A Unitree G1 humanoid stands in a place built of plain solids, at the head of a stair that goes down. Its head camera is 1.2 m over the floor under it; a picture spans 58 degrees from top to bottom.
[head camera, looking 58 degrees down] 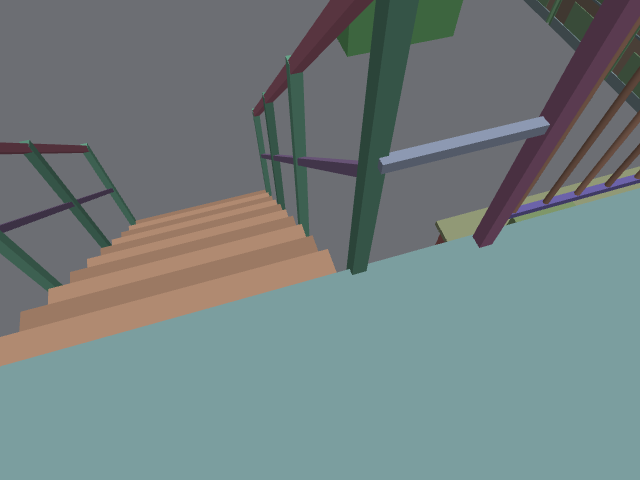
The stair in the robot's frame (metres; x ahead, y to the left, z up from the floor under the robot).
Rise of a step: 0.21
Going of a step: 0.21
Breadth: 1.22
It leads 17 degrees to the left of straight ahead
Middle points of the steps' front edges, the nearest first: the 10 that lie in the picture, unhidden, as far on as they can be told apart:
0.46 0.49 0.00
0.66 0.55 -0.21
0.85 0.61 -0.41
1.05 0.68 -0.62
1.25 0.74 -0.82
1.44 0.80 -1.03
1.64 0.86 -1.24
1.84 0.92 -1.44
2.03 0.98 -1.65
2.23 1.04 -1.85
